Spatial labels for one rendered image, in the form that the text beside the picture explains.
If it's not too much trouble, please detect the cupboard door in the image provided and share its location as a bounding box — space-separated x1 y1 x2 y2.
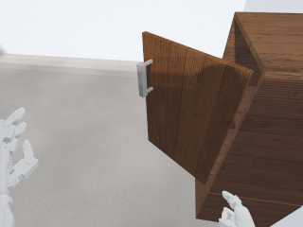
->
142 31 254 184

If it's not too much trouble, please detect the right robot hand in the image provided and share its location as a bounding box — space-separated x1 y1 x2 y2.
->
219 191 256 227

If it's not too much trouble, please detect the robot left forearm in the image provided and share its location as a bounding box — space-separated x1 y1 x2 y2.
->
0 194 15 227

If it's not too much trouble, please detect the handle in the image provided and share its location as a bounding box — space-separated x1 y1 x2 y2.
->
136 60 153 98

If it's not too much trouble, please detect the left robot hand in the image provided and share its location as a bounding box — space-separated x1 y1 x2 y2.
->
0 107 39 195

